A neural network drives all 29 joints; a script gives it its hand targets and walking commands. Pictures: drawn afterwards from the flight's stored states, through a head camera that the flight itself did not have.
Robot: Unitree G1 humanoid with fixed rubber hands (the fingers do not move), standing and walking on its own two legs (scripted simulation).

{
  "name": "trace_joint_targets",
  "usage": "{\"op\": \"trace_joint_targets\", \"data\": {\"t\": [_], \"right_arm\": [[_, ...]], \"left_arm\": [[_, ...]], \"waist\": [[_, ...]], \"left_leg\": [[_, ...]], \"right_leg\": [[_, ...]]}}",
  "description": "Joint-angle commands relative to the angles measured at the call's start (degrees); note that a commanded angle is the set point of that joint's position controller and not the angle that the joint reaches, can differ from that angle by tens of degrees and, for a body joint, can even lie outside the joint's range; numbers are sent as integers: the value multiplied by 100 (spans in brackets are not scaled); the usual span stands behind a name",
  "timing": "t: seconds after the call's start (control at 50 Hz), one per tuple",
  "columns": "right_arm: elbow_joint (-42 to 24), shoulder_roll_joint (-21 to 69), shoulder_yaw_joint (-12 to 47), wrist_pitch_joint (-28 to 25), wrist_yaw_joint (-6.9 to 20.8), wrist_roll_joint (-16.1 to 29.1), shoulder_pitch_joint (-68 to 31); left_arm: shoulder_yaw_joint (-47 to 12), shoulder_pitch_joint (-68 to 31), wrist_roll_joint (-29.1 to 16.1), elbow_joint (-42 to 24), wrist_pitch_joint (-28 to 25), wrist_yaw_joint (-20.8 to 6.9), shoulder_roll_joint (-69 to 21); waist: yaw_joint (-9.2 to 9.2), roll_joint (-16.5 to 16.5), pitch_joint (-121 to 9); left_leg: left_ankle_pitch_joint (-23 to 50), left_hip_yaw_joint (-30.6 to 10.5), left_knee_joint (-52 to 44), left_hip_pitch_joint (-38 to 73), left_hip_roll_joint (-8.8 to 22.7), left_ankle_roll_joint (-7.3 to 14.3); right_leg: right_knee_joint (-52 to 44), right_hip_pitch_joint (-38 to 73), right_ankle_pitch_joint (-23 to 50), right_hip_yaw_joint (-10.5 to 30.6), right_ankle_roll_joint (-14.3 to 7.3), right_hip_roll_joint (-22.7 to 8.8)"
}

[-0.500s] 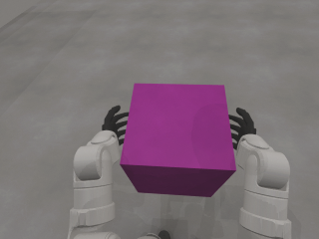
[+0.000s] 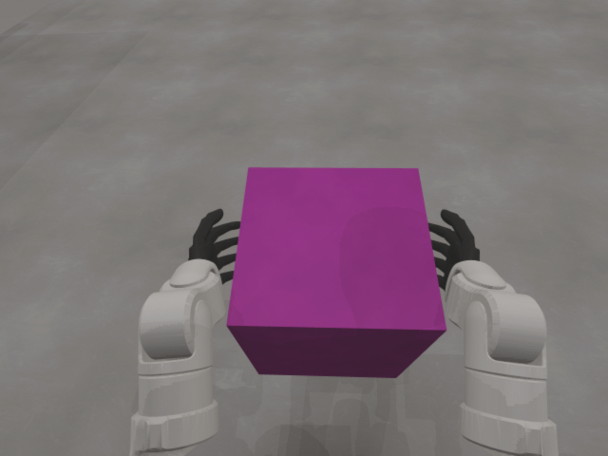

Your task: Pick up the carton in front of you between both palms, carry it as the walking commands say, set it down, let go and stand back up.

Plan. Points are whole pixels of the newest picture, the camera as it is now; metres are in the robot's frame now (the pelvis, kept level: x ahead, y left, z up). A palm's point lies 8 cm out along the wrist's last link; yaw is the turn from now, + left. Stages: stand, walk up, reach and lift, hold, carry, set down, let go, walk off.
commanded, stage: carry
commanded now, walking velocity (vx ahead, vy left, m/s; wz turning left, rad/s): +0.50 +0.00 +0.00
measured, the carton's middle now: (329, 283) +0.36 -0.01 +0.04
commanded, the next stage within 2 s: none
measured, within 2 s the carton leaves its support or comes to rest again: neither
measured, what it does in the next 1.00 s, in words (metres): walks ahead: left foot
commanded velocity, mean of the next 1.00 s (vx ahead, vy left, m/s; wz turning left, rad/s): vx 0.50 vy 0.00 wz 0.00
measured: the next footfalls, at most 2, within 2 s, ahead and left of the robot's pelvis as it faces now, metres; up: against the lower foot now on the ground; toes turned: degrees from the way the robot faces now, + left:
left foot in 0.54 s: +0.53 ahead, +0.08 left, +0.00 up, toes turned +7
right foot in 1.02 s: +0.85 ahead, -0.15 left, +0.00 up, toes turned -11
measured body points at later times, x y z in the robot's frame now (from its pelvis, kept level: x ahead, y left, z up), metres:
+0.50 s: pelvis +0.33 -0.01 +0.01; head +0.32 -0.03 +0.46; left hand +0.60 +0.13 +0.11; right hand +0.59 -0.17 +0.09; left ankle +0.48 +0.09 -0.70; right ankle +0.14 -0.07 -0.72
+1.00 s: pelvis +0.66 -0.04 +0.01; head +0.63 -0.05 +0.45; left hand +0.91 +0.11 +0.11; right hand +0.90 -0.20 +0.10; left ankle +0.50 +0.07 -0.72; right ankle +0.81 -0.15 -0.72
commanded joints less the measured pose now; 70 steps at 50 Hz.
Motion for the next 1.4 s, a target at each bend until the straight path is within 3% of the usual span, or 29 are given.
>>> {"op": "trace_joint_targets", "data": {"t": [0.0,0.02,0.04,0.1,0.16,0.28,0.4,0.44,0.48,0.5,0.52,0.54,0.56,0.58,0.64,0.68,0.74,0.82,0.92,0.98,1.0,1.02,1.04,1.06,1.1,1.14,1.18,1.26,1.38], "right_arm": [[-471,4396,3922,175,634,1498,-3168],[-464,4368,3813,225,616,1503,-2978],[-412,4405,3800,279,584,1423,-3000],[-481,4819,3743,287,629,1305,-3125],[-474,5237,3963,245,723,1263,-2712],[-1279,5390,4567,336,797,1325,-1497],[-1965,5433,4888,669,965,1603,-765],[-2121,5420,4865,748,1030,1631,-613],[-2112,5412,4807,801,1095,1627,-305],[-2055,5381,4768,814,1119,1589,-272],[-2049,5300,4664,826,1146,1509,-198],[-2084,5170,4592,839,1156,1474,-202],[-1938,5225,4558,806,1182,1495,-253],[-1986,5324,4664,795,1238,1647,-319],[-1946,5765,4796,708,1306,1746,-417],[-2053,5739,4885,628,1322,1805,-414],[-2054,5538,4812,588,1322,1754,-129],[-2253,5238,4760,611,1277,1683,27],[-2377,4784,4626,779,1155,1593,5],[-2379,4577,4544,939,1090,1590,-83],[-2386,4489,4532,991,1074,1602,-70],[-2511,4451,4610,1039,1081,1622,-266],[-2582,4527,4691,1085,1110,1709,-397],[-2413,4652,4740,1087,1129,1727,-368],[-2320,5140,4790,1037,1210,1783,-496],[-2308,5471,4809,909,1231,1736,-484],[-2212,5563,4801,818,1193,1609,-312],[-2449,5443,4808,761,1100,1538,-236],[-2386,5033,4750,928,1076,1550,-3]], "left_arm": [[-3740,-3064,-1485,-241,66,-478,-4094],[-3673,-2856,-1457,56,143,-468,-4091],[-3701,-2749,-1571,81,192,-504,-4260],[-4062,-3300,-1886,-307,206,-684,-4938],[-4281,-3253,-2051,-596,181,-865,-5273],[-4466,-1763,-1930,-1243,365,-1057,-5073],[-4276,-585,-1769,-1716,603,-1172,-4922],[-4289,-359,-1766,-1750,682,-1196,-4950],[-4331,-113,-1773,-1849,720,-1238,-5006],[-4354,-141,-1774,-1784,733,-1266,-4918],[-4458,-330,-1784,-1825,757,-1275,-4885],[-4531,-467,-1833,-1936,765,-1283,-4884],[-4526,-382,-1797,-1933,797,-1282,-4883],[-4555,-411,-1761,-1890,758,-1267,-4953],[-4565,-437,-1777,-1796,648,-1287,-5401],[-4599,-234,-1721,-1683,566,-1260,-5486],[-4678,-55,-1662,-1751,500,-1201,-5375],[-4777,-35,-1710,-2055,528,-1144,-5166],[-4740,-276,-1831,-2337,723,-1078,-4668],[-4540,-165,-1810,-2204,860,-1021,-4434],[-4452,-91,-1816,-2170,906,-1016,-4445],[-4364,-125,-1740,-2066,922,-1007,-4324],[-4289,7,-1682,-1912,922,-1010,-4361],[-4340,-22,-1756,-1931,941,-1035,-4564],[-4416,-255,-1788,-1945,864,-1099,-5058],[-4574,-468,-1930,-2041,784,-1174,-5372],[-4648,-449,-1998,-2112,728,-1244,-5378],[-4712,-397,-2073,-2319,709,-1265,-5172],[-4536,-47,-1868,-2223,837,-1182,-4715]], "waist": [[328,-786,-3167],[550,-1726,-3361],[504,-1266,-3270],[329,-155,-2404],[224,-529,-2219],[262,-684,-1840],[311,-1017,-1111],[270,-987,-1056],[243,-1261,-1428],[97,-1179,-1681],[-30,-739,-1999],[3,459,-2302],[18,1661,-2314],[64,1019,-2059],[139,-33,-1812],[147,246,-1575],[110,388,-1360],[103,593,-1057],[44,764,-701],[187,581,-1095],[281,324,-1574],[326,-905,-1911],[363,-2075,-2130],[332,-1468,-2257],[275,-489,-1935],[222,-559,-1756],[214,-776,-1650],[222,-674,-1402],[275,-889,-931]], "left_leg": [[1819,95,2901,-1869,533,-186],[-438,-86,4610,-3507,-329,-384],[-289,-509,4925,-3962,57,-240],[561,-489,3918,-3834,560,-213],[958,-197,3005,-3496,641,-382],[1959,362,1748,-4118,585,-546],[2709,928,295,-3626,231,-308],[2875,1019,-111,-2892,111,-177],[2732,1216,-344,-1745,-100,-131],[2917,1238,-734,-799,-80,-120],[2462,663,-590,346,340,-81],[2899,-1041,-211,1347,1571,340],[2501,-3367,-1125,1924,2588,1366],[2462,-3163,-1382,1520,2559,1329],[2034,-1755,-1693,228,2137,791],[1519,-1152,-1974,-162,1884,595],[1342,-712,-2269,-192,1825,634],[2368,-148,-2163,47,1550,456],[3293,177,-1738,287,1551,315],[4547,771,-111,-62,1272,24],[3938,825,813,-773,1145,-169],[2593,888,2452,-2023,640,-432],[169,503,3782,-3338,54,-514],[-70,-181,4445,-3668,403,-321],[462,-355,4158,-3607,917,-174],[1003,-267,3382,-3234,1041,-242],[1314,-35,2793,-3106,994,-340],[1867,249,1591,-3470,946,-506],[2408,618,586,-3484,794,-455]], "right_leg": [[659,4753,2023,1912,-426,-1637],[103,5546,1418,3784,-1527,-2373],[-29,5321,799,3629,-1469,-2235],[-691,3816,12,2659,-879,-1891],[-1099,3320,-76,1998,-684,-1702],[-1127,4013,1817,1049,-476,-1374],[-1177,4139,3074,393,-274,-1069],[-938,4052,4131,166,-136,-1119],[-7,4008,4731,-67,4,-1114],[906,3711,4324,-264,171,-1026],[1901,2837,2940,-185,251,-920],[3203,1464,671,-32,337,-598],[4874,-286,-2655,256,390,367],[5430,-688,-2792,1006,253,-69],[4487,-472,-2004,1079,157,-737],[3630,-299,-1683,807,268,-725],[2436,-503,-1479,487,463,-728],[1228,-540,-640,187,491,-671],[485,-140,-263,-140,365,-491],[-44,1625,-581,-741,283,38],[89,2903,-904,-361,247,-251],[-480,3760,-1701,1894,-233,-1557],[-1068,4496,-1243,3643,-938,-2406],[-967,4369,-1087,3431,-968,-2516],[-1089,3418,-1095,2607,-715,-2259],[-1413,2733,-1454,1754,-369,-1939],[-1632,2501,-1650,1281,-314,-1798],[-1853,2891,-1048,909,-461,-1690],[-1597,3294,176,329,-329,-1517]]}}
